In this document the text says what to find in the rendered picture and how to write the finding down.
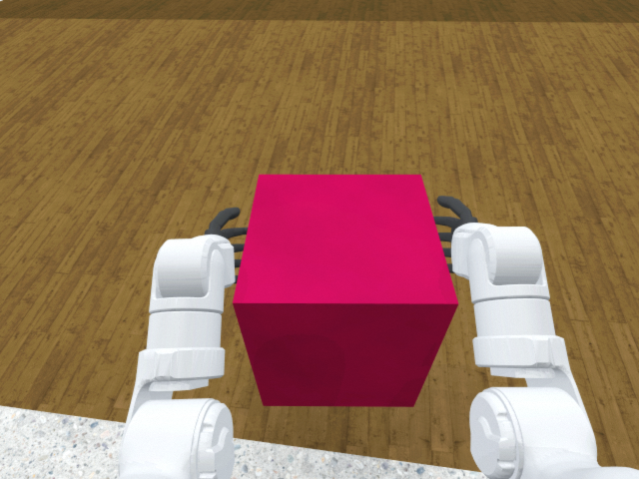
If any robot left forearm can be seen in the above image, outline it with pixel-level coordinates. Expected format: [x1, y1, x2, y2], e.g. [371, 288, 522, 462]
[118, 235, 235, 476]

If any robot right forearm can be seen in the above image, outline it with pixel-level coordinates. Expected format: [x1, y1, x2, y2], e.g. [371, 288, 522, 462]
[451, 223, 597, 459]

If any left robot upper arm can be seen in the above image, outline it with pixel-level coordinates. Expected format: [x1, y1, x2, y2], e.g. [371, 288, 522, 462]
[119, 398, 235, 479]

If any right robot upper arm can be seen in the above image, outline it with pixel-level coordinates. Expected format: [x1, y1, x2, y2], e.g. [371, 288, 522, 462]
[469, 387, 639, 479]

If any carton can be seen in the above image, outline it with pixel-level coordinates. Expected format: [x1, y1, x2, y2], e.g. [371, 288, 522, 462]
[233, 175, 458, 407]

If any right robot hand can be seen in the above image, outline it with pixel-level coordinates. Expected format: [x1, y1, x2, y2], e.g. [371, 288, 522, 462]
[433, 196, 478, 273]

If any left robot hand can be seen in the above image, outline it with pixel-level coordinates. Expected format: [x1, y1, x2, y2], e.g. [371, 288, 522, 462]
[204, 208, 248, 284]

